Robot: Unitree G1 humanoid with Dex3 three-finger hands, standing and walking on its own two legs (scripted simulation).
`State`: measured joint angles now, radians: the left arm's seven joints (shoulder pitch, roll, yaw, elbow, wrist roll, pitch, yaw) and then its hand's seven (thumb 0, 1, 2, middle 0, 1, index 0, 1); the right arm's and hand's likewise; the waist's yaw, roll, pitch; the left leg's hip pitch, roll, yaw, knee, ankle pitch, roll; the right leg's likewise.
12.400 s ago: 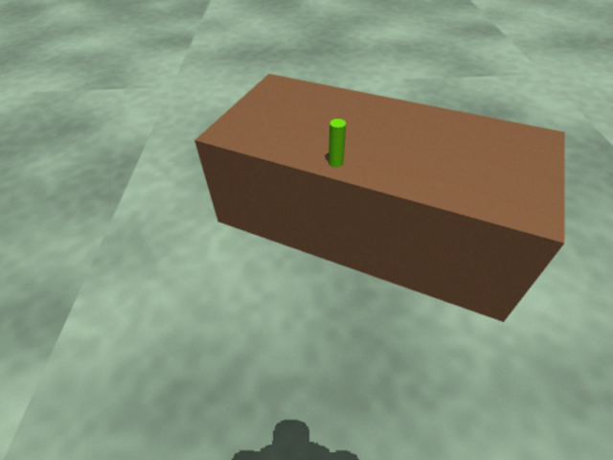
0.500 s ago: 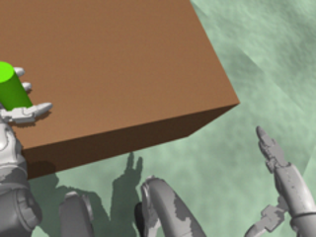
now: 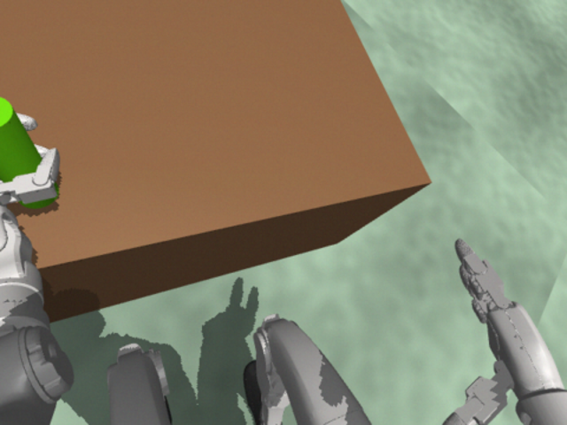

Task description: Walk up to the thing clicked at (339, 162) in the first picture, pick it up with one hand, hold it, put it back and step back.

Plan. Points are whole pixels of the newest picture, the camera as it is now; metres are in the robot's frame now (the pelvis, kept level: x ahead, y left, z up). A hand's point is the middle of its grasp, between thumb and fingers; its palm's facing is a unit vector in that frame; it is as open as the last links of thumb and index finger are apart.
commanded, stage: settle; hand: left
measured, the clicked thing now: (15, 159) +0.51 +0.23 -0.04
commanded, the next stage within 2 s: lift in 0.78 s
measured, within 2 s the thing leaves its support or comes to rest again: neither
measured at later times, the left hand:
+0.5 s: hand (12, 128) +0.52 +0.22 +0.01, palm faces +0.25 -0.97 +0.00, open 7.2 cm
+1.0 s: hand (1, 119) +0.51 +0.22 +0.04, palm faces +0.25 -0.97 +0.00, open 7.2 cm
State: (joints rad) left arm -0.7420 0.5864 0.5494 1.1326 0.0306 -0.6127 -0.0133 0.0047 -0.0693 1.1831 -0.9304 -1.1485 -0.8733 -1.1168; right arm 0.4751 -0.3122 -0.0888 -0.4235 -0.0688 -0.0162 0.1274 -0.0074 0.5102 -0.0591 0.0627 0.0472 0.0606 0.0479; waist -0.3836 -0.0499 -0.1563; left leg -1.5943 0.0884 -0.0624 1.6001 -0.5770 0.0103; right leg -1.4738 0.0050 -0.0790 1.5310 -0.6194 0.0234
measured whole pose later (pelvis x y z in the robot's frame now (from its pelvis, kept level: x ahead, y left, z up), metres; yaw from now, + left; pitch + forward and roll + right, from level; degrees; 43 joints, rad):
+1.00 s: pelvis +0.02 +0.00 +0.05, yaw +1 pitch +28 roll -5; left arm -0.73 0.51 0.49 1.14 -0.02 -0.57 -0.01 0.01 -0.09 1.21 -0.95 -1.14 -0.89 -1.10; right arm 0.42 -0.28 -0.04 -0.21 -0.07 0.03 0.09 -0.01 0.52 -0.06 0.06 0.05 0.06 0.05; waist -0.30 -0.01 -0.16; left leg -1.36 0.09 -0.04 1.41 -0.54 0.00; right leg -1.26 0.01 -0.06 1.35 -0.58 0.02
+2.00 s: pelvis +0.04 -0.01 +0.13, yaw +3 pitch +14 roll -1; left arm -0.21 0.20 0.23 0.48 -0.13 -0.37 0.00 0.01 -0.08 1.20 -0.94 -1.14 -0.89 -1.10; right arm 0.43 -0.24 -0.08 0.05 -0.01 0.09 0.00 -0.01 0.54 -0.05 0.05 0.05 0.05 0.05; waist -0.07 -0.01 -0.11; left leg -0.84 0.05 0.03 1.03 -0.45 0.00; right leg -0.78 -0.02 -0.02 1.03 -0.50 0.02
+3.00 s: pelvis +0.06 -0.01 +0.15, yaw +4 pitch +10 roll +0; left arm -0.02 0.16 0.15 0.24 -0.16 -0.27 0.01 0.01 -0.08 1.20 -0.94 -1.15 -0.88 -1.10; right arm 0.39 -0.22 -0.08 0.19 0.01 0.10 -0.03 -0.01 0.53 -0.05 0.05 0.05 0.05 0.05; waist -0.03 0.00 -0.10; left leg -0.66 0.04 0.04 0.91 -0.42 -0.01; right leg -0.60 -0.03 -0.01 0.91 -0.48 0.02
